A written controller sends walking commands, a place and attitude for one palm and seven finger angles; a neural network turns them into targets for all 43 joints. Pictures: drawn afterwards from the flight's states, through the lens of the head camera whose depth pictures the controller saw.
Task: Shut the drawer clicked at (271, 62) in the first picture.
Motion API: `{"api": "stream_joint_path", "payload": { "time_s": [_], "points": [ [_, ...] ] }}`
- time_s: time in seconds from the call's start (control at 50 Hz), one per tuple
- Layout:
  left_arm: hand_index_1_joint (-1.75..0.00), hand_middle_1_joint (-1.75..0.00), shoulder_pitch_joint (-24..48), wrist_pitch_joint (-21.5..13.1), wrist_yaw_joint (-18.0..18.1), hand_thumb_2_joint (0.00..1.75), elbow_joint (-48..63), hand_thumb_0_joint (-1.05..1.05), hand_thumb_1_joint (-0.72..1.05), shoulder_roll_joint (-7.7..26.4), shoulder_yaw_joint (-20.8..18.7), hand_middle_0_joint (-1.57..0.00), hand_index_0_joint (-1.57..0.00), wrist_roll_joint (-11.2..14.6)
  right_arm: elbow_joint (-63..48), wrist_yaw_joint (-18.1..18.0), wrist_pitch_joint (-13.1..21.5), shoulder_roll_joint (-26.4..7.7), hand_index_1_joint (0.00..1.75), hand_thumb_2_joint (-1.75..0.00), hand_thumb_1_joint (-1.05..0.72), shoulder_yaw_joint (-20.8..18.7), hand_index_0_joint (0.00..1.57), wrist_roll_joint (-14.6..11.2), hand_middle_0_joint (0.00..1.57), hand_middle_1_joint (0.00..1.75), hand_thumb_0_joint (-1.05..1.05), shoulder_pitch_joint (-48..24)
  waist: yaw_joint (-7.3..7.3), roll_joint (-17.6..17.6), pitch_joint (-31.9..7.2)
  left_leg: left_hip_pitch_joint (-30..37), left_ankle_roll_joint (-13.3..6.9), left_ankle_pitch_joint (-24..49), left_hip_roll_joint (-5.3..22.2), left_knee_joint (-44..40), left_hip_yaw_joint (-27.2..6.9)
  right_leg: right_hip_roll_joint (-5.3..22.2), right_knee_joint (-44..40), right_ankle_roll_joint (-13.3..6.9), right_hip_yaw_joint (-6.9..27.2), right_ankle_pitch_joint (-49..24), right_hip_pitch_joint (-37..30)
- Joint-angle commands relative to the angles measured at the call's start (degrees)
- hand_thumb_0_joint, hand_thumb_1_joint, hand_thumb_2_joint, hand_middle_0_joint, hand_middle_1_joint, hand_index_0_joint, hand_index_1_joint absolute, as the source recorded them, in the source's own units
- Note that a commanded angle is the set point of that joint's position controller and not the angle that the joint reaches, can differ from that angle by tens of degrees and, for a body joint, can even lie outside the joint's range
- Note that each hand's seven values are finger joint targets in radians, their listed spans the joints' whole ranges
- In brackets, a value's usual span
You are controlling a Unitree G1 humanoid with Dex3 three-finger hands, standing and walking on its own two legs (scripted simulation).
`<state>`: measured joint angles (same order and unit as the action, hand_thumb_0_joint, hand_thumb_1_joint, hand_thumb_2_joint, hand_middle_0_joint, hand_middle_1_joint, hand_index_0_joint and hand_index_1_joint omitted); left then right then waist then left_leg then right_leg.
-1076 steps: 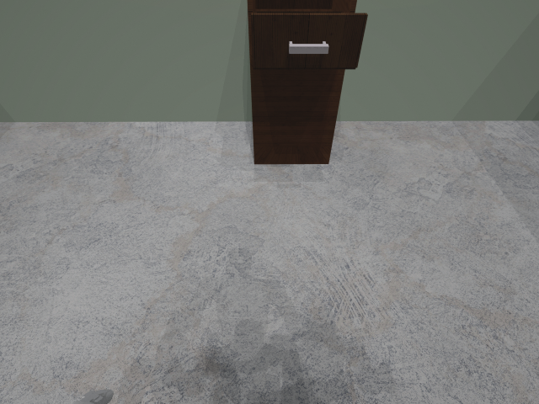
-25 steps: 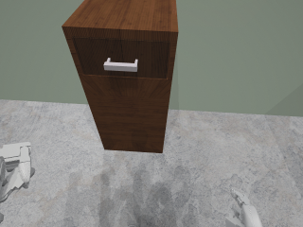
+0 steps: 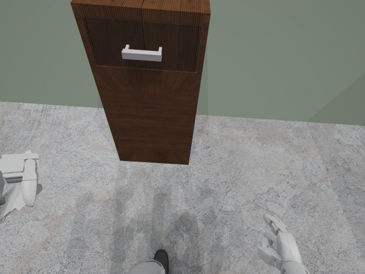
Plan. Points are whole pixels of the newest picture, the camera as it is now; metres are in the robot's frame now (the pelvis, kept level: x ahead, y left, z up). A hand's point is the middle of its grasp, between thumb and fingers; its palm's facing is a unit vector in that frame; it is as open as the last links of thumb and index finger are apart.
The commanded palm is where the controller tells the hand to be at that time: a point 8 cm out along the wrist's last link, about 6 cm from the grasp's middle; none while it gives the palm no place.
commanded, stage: stop stepping back and stand still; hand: left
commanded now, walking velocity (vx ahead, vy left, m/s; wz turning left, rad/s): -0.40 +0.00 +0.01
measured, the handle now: (143, 51) +0.79 +0.20 +0.04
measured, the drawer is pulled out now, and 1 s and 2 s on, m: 0.00 0.00 0.00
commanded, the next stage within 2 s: let the arm hang, fingers relaxed in 0.98 s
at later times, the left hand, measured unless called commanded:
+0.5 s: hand out of the picture +0.11 +0.25 +0.20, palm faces +0.33 -0.80 -0.50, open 3.3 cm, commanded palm +0.05 +0.30 +0.19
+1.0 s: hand out of the picture +0.09 +0.28 +0.19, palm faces +0.44 -0.77 -0.46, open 3.3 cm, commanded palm +0.03 +0.31 +0.19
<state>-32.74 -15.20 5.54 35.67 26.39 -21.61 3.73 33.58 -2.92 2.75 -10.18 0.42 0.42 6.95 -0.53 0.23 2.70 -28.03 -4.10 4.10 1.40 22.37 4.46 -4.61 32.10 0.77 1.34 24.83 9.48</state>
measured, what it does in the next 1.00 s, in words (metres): steps on the spot: left foot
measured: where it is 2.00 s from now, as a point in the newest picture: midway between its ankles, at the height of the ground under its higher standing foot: outside the picture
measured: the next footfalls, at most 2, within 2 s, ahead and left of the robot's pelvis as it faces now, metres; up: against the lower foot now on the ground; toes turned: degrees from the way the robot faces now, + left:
left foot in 0.28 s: -0.03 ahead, +0.14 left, +0.00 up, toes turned +5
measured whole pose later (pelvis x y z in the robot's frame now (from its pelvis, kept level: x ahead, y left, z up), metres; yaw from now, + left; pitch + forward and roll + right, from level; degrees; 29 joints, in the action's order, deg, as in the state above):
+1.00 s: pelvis -0.08 +0.03 +0.01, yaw +3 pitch -2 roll -1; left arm -34.3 -13.8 9.1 32.3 22.2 -21.9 0.7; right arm 35.2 -3.9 7.2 -11.5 0.3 0.2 12.8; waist 0.0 0.0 1.5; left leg -14.2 -0.4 -14.4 1.5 30.2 2.1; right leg -1.4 27.7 -1.9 -3.7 12.7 13.5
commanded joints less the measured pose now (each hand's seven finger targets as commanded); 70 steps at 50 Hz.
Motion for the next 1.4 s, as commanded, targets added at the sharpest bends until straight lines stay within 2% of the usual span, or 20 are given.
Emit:
{"api": "stream_joint_path", "payload": {
  "time_s": [0.0,0.04,0.06,0.08,0.14,0.24,0.28,0.32,0.46,0.52,0.56,0.64,0.72,0.78,0.84,0.94,1.04,1.06,1.22,1.38],
  "points": [
    [-1.6,-1.6,-5.8,-2.3,1.3,0.9,9.9,0.0,0.9,9.0,-11.8,-1.4,-1.4,2.4,-10.4,-0.2,2.0,-8.9,0.3,-0.9,-0.9,-3.9,0.2,1.1,0.2,0.3,0.0,-4.8,-0.99,14.7,-10.5,1.8,3.2,-32.7,12.1,-16.6,-14.1,-0.6,0.6,-3.1,-3.3,6.3,-3.3],
    [-1.6,-1.6,-6.5,-2.5,1.6,0.9,8.6,0.0,0.9,9.4,-11.5,-1.4,-1.4,2.4,-9.6,-0.1,0.9,-7.7,0.3,-0.9,-0.9,-4.2,0.2,-0.2,0.2,0.3,0.0,-3.8,-0.38,0.4,-8.8,7.6,7.4,-27.1,2.7,8.6,-2.9,9.7,-15.0,-6.1,6.5,8.8,11.2],
    [-1.6,-1.6,-7.4,-2.4,2.1,0.9,9.5,0.0,0.9,10.4,-11.5,-1.4,-1.4,2.2,-9.0,0.2,1.1,-7.0,0.3,-0.9,-0.9,-4.6,0.2,-1.2,0.2,0.3,0.0,-2.1,-0.38,-13.4,-9.2,16.2,8.7,-25.4,-3.7,32.7,-4.7,23.9,-28.5,-10.2,22.7,17.5,30.0],
    [-1.6,-1.6,-6.6,-1.3,2.7,0.9,7.5,0.0,0.9,7.1,-8.5,-1.4,-1.4,1.5,-7.7,0.3,0.7,-7.8,0.3,-0.9,-0.9,-4.9,0.2,-0.6,0.2,0.3,0.0,-3.1,-0.42,-13.7,-1.2,6.0,8.0,-27.4,-5.0,47.6,-7.0,27.3,-29.1,-13.2,22.6,14.5,32.4],
    [-1.6,-1.6,-3.0,0.8,2.2,0.9,4.1,0.0,0.9,5.0,-6.4,-1.4,-1.4,-0.6,-8.7,-0.6,1.1,-5.5,0.3,-0.9,-0.9,-2.8,0.2,-0.7,0.2,0.3,0.0,-4.2,1.75,-7.2,0.3,-0.6,5.9,-24.2,0.9,36.7,-5.9,17.3,-18.6,-8.2,7.6,-6.2,18.9],
    [-1.6,-1.6,1.5,-1.1,4.7,0.9,9.3,0.0,0.9,3.5,-4.1,-1.4,-1.4,-2.0,-7.4,-3.4,6.2,-8.9,0.3,-0.9,-0.9,-2.9,0.2,-0.5,0.2,0.3,0.0,1.5,0.88,2.1,-9.4,17.4,1.6,-10.8,1.9,-5.6,-3.5,10.8,-1.9,-2.8,3.7,-29.5,-0.8],
    [-1.6,-1.6,3.9,-2.1,4.8,0.9,16.1,0.0,0.9,6.2,-4.6,-1.4,-1.4,-2.4,-8.5,-2.6,7.2,-10.0,0.3,-0.9,-0.9,-3.4,0.2,-0.9,0.2,0.3,0.0,2.8,0.28,9.9,-14.5,32.4,-0.8,21.5,10.7,3.4,-11.2,7.5,5.2,-0.1,0.0,-18.6,9.7],
    [-1.6,-1.6,3.5,-2.3,4.3,0.9,19.6,0.0,0.9,8.0,-6.1,-1.4,-1.4,-2.5,-8.2,-1.3,8.3,-7.2,0.3,-0.9,-0.9,-2.9,0.2,-0.2,0.2,0.3,0.0,4.3,1.63,16.0,-14.1,37.3,0.1,37.0,9.9,3.1,-14.3,4.6,8.8,-0.1,-4.0,-5.4,17.2],
    [-1.6,-1.6,-11.4,-0.4,4.0,0.9,7.4,0.0,0.9,5.4,-9.3,-1.4,-1.4,-0.7,-7.7,0.7,7.1,-8.8,0.3,-0.9,-0.9,-2.9,0.2,-0.4,0.2,0.3,0.0,1.2,0.72,8.3,-6.2,9.7,0.2,-7.8,8.9,-1.5,-10.0,4.4,-6.5,-0.8,-5.2,-9.1,-3.2],
    [-1.6,-1.6,-7.6,-0.1,3.8,0.9,2.8,0.0,0.9,5.8,-9.4,-1.4,-1.4,-0.5,-8.4,-0.1,4.4,-8.2,0.3,-0.9,-0.9,-3.1,0.2,-0.5,0.2,0.3,0.0,-0.3,1.52,-2.4,-1.4,-2.2,1.9,-34.8,2.8,5.5,-7.2,10.9,-14.2,-5.4,9.7,5.7,-2.7],
    [-1.6,-1.6,-6.0,1.1,3.9,0.9,1.6,0.0,0.9,4.8,-7.8,-1.4,-1.4,-0.5,-7.9,-0.4,2.9,-8.3,0.3,-0.9,-0.9,-4.1,0.2,-1.2,0.2,0.3,0.0,0.4,1.09,-13.4,-1.2,-1.3,3.2,-31.6,-1.1,25.1,-3.6,20.7,-24.4,-10.3,24.9,21.1,5.3],
    [-1.6,-1.6,-1.1,0.4,3.9,0.9,0.3,0.0,0.9,2.6,-4.5,-1.4,-1.4,-1.7,-6.6,-0.9,3.3,-7.1,0.3,-0.9,-0.9,-2.3,0.2,-0.6,0.2,0.3,0.0,0.3,1.87,-9.3,-2.7,4.7,2.8,-27.3,1.0,23.8,-4.3,18.6,-19.2,-9.0,12.3,1.8,7.7],
    [-1.6,-1.6,3.0,-0.5,4.6,0.9,7.9,0.0,0.9,3.1,-2.6,-1.4,-1.4,-2.3,-6.3,-2.4,5.2,-7.8,0.3,-0.9,-0.9,-2.3,0.2,0.1,0.2,0.3,0.0,0.1,1.39,-1.5,-2.8,18.9,1.7,-21.6,0.1,3.2,-2.8,12.9,-14.5,-4.5,4.6,4.5,11.8],
    [-1.6,-1.6,3.6,-1.7,5.2,0.9,15.6,0.0,0.9,4.9,-4.3,-1.4,-1.4,-2.9,-7.6,-2.5,6.5,-9.4,0.3,-0.9,-0.9,-2.6,0.2,0.2,0.2,0.3,0.0,-0.2,-0.09,11.8,-2.8,13.1,-2.3,-26.6,10.3,-6.6,-17.5,6.3,-3.3,0.0,0.1,-5.9,6.6],
    [-1.6,-1.6,1.3,-1.2,5.2,0.9,12.6,0.0,0.9,5.0,-6.1,-1.4,-1.4,-3.6,-6.9,-2.1,7.2,-7.8,0.3,-0.9,-0.9,-1.9,0.2,-0.2,0.2,0.3,0.0,-0.3,-0.22,13.5,-0.1,2.2,-0.7,-33.2,8.7,-9.6,-14.1,5.6,-1.4,-0.4,-1.6,-8.2,-1.9],
    [-1.6,-1.6,-2.8,-1.3,4.3,0.9,3.7,0.0,0.9,2.1,-5.1,-1.4,-1.4,-2.0,-6.3,-0.9,7.2,-8.0,0.3,-0.9,-0.9,-3.0,0.2,-0.5,0.2,0.3,0.0,1.5,0.58,-0.9,-3.8,9.8,2.4,-17.9,2.3,2.9,-6.4,8.9,-11.9,-1.9,5.2,-14.6,0.0],
    [-1.6,-1.6,-2.9,-0.4,3.7,0.9,3.3,0.0,0.9,2.2,-4.1,-1.4,-1.4,-1.3,-6.6,-0.9,5.9,-8.3,0.3,-0.9,-0.9,-2.8,0.2,-0.5,0.2,0.3,0.0,0.5,0.95,-2.7,-5.2,14.6,2.6,-14.2,2.2,2.8,-6.2,9.3,-13.5,-1.9,4.3,-14.2,2.4],
    [-1.6,-1.6,6.8,6.3,-3.7,0.9,-41.5,0.0,0.9,-2.2,17.3,-1.4,-1.4,-5.5,7.5,4.3,9.8,-15.7,0.3,-0.9,-0.9,-5.7,0.2,-0.9,0.2,0.3,0.0,-1.9,3.66,-1.3,-4.1,13.1,2.9,-2.9,4.6,11.6,-7.2,12.2,-3.4,-3.3,-1.7,-23.5,10.0],
    [-1.25,-1.25,14.9,14.5,-5.2,0.9,-60.3,0.0,0.9,-4.5,16.7,-1.08,-1.08,-5.9,7.6,2.8,0.0,-12.6,0.3,-0.9,-0.9,-3.3,0.2,0.9,0.2,0.3,0.0,1.7,0.46,-9.8,-8.9,10.3,0.1,-2.1,3.9,7.3,-10.6,10.9,-1.9,-4.0,1.0,-23.8,1.7],
    [-0.91,-0.91,16.0,15.4,-4.3,0.9,-82.4,0.0,0.9,-7.4,19.0,-0.76,-0.76,-4.7,15.9,2.0,-2.7,-7.9,0.3,-0.9,-0.9,-1.8,0.2,1.0,0.2,0.3,0.0,4.2,0.16,10.0,-4.9,11.1,1.2,-16.0,3.8,-0.4,-10.7,9.9,-8.9,-3.6,0.6,-10.3,0.5]
  ]
}}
